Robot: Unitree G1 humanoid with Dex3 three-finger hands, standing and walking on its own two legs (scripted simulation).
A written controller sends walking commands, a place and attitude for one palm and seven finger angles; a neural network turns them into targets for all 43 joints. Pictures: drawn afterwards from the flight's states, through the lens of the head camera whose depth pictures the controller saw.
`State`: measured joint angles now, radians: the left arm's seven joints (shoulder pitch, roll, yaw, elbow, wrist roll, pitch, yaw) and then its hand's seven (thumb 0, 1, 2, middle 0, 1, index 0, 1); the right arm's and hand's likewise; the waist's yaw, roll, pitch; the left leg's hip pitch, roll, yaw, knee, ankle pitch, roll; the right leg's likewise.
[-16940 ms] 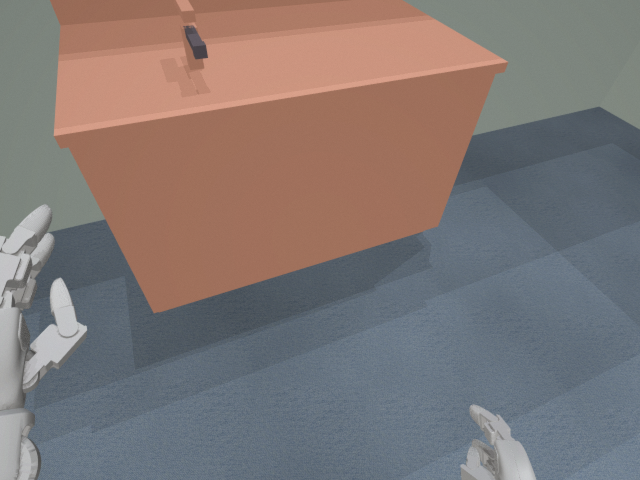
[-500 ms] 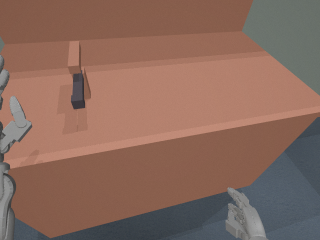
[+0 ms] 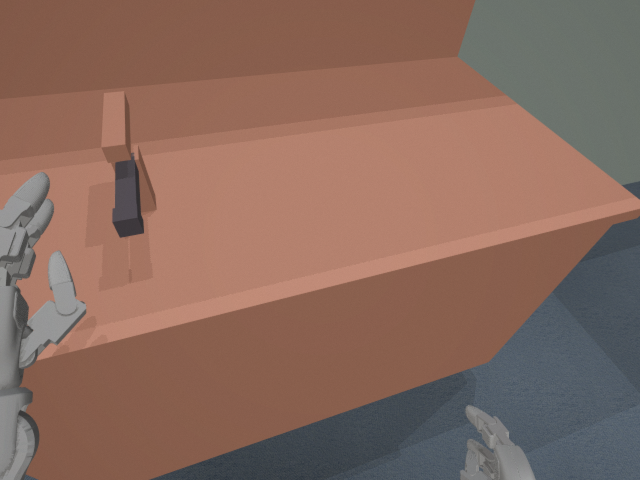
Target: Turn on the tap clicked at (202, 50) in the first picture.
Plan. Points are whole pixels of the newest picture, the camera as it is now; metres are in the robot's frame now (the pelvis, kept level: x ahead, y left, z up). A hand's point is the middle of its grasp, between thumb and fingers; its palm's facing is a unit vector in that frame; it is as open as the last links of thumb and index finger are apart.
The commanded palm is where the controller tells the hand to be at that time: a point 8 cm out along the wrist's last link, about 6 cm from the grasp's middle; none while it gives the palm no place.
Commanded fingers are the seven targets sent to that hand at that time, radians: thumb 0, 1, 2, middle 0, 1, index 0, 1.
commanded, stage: come to a stop and stand still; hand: left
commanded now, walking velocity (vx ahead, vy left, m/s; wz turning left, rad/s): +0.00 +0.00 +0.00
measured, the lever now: (128, 221) +0.37 +0.28 +0.12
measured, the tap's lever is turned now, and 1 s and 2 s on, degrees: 0 0 0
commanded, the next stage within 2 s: look again from close up in 0.36 s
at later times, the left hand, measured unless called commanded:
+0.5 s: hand (64, 309) +0.22 +0.26 +0.16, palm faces +0.42 -0.83 -0.36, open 7.5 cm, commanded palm +0.17 +0.29 +0.18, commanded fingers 0.00 0.90 0.90 -0.20 -0.30 -0.20 -0.30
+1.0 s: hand (28, 266) +0.24 +0.29 +0.19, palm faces +0.50 -0.77 -0.40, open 7.5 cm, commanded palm +0.16 +0.28 +0.18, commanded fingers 0.00 0.90 0.90 -0.20 -0.30 -0.20 -0.30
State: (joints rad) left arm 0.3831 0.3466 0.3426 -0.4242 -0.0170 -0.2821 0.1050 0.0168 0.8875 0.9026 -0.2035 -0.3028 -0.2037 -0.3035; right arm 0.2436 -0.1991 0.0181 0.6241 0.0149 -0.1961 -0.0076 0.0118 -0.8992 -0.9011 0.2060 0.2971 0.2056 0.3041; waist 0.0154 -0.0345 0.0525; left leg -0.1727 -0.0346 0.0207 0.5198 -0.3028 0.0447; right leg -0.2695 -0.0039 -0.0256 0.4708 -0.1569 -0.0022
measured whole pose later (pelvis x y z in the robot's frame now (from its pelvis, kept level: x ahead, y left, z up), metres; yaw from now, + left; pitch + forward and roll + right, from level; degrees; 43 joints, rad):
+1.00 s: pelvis +0.00 +0.00 +0.00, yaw +1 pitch -1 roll -1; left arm 0.20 0.46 0.46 -0.30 -0.03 -0.27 0.09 0.02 0.88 0.90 -0.21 -0.30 -0.21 -0.30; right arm 0.21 -0.19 0.03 0.61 0.01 -0.17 0.00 0.01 -0.90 -0.90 0.21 0.30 0.21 0.30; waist 0.05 -0.04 0.10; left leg -0.18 -0.04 0.01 0.48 -0.28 0.04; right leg -0.27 -0.01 -0.04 0.42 -0.13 -0.01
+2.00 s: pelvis +0.01 +0.01 +0.00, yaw +1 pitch -2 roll -1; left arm 0.40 0.35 0.34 -0.44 -0.03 -0.21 0.12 0.02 0.89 0.90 -0.21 -0.30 -0.21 -0.30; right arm 0.20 -0.18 0.03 0.59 0.01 -0.13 -0.02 0.01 -0.90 -0.90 0.21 0.30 0.21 0.30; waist 0.04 -0.04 0.08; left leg -0.14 -0.05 0.01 0.46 -0.29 0.06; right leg -0.22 -0.02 -0.03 0.40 -0.13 0.02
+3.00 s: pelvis +0.04 -0.06 -0.01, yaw +1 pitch +0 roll +0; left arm 0.47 0.40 0.39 -0.57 -0.08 -0.14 0.12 0.02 0.88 0.90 -0.21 -0.30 -0.21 -0.30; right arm 0.19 -0.21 -0.02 0.58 0.02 -0.09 -0.02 0.01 -0.90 -0.90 0.20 0.30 0.20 0.30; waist -0.01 -0.05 0.09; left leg -0.19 0.05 -0.03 0.59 -0.39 -0.04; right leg -0.29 0.07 -0.09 0.56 -0.27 -0.09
